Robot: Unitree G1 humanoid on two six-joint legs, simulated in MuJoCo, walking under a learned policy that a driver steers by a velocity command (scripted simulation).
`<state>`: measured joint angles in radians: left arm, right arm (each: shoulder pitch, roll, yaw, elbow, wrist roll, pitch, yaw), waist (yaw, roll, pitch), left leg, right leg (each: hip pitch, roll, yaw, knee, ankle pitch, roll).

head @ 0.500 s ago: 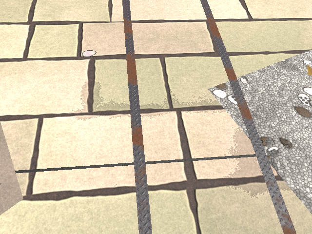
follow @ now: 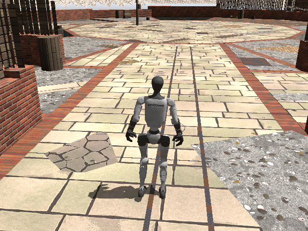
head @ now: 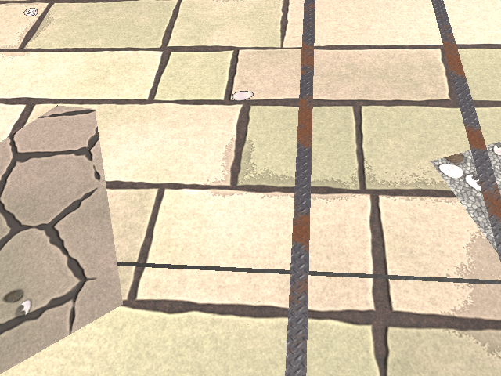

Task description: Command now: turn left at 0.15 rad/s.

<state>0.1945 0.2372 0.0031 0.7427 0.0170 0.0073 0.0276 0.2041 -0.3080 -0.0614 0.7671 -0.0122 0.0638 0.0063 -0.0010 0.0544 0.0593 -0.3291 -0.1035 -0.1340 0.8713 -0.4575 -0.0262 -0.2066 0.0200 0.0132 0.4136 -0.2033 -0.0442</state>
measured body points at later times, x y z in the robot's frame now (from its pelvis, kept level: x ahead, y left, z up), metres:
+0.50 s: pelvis -0.01 +0.02 +0.00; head -0.01 +0.02 +0.45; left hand +0.04 +0.28 -0.14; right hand +0.06 -0.24 -0.14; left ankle -0.04 +0.12 -0.75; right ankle +0.01 -0.09 -0.75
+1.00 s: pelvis +0.04 +0.00 -0.01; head +0.04 -0.02 +0.44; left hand +0.08 +0.25 -0.14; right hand -0.02 -0.26 -0.17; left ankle -0.04 +0.12 -0.75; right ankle +0.05 -0.09 -0.74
